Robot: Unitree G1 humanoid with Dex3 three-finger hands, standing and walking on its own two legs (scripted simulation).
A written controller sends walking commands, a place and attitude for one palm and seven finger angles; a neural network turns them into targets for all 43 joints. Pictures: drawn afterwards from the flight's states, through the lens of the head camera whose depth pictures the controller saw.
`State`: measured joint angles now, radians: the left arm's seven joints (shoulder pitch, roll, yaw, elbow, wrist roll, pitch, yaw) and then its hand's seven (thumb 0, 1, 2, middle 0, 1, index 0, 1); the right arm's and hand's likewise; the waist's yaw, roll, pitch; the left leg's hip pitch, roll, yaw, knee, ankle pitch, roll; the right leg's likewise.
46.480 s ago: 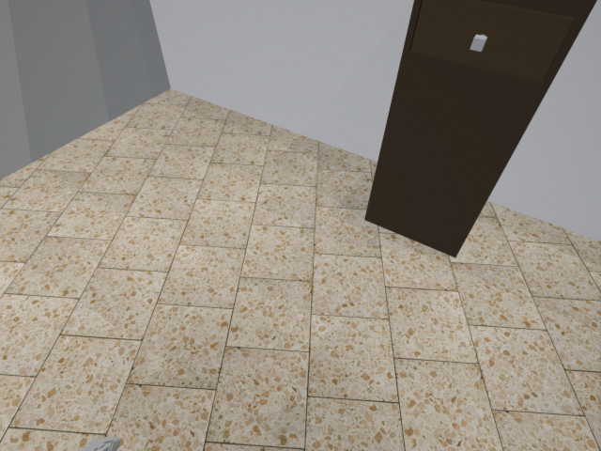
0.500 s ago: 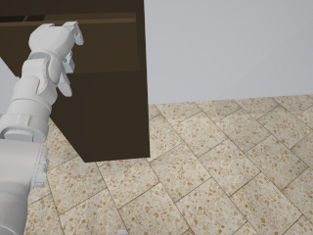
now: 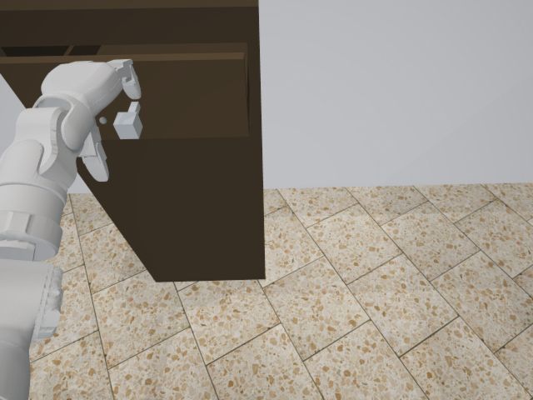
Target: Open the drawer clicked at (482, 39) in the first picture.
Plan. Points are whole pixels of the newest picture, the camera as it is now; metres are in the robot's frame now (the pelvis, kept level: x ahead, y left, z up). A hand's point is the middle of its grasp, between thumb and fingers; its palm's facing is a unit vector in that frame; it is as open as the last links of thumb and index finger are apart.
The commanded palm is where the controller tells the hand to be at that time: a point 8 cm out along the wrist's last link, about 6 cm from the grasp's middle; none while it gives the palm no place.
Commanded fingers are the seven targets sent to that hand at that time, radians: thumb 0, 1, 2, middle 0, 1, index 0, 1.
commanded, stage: re-aim the fingers above the handle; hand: left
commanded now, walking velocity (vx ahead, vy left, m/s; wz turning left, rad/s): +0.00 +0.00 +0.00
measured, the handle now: (131, 118) +0.54 +0.22 +0.12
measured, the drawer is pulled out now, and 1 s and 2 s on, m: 0.04 0.04 0.04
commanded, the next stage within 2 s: none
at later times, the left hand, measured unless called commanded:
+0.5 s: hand (108, 118) +0.47 +0.22 +0.17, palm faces -0.04 -0.06 -1.00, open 13.8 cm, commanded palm +0.46 +0.25 +0.24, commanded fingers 0.00 -0.50 0.30 -0.30 -1.20 -0.30 -1.20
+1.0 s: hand (118, 111) +0.48 +0.21 +0.18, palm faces +0.01 -0.06 -1.00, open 13.8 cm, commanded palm +0.46 +0.23 +0.24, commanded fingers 0.00 -0.50 0.30 -0.30 -1.20 -0.30 -1.20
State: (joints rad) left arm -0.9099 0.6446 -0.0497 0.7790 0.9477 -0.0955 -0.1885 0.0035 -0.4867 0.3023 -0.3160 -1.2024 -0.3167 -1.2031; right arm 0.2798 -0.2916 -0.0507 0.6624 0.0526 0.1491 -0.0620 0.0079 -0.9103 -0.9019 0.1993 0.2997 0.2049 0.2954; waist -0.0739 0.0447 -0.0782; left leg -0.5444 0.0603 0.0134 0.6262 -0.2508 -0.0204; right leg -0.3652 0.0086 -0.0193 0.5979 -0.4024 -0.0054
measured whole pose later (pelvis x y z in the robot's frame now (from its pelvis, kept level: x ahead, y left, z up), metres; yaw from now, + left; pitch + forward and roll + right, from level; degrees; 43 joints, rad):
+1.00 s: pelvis -0.02 +0.01 +0.00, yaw -1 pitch +10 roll -1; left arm -1.00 0.59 -0.06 0.87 0.97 -0.07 -0.10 0.00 -0.49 0.30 -0.32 -1.20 -0.32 -1.20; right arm 0.31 -0.26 -0.03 0.69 0.05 0.12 -0.05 0.01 -0.91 -0.90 0.20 0.30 0.21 0.30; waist -0.11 0.05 -0.08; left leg -0.58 0.06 0.03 0.63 -0.23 0.00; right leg -0.41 0.00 0.00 0.61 -0.38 0.01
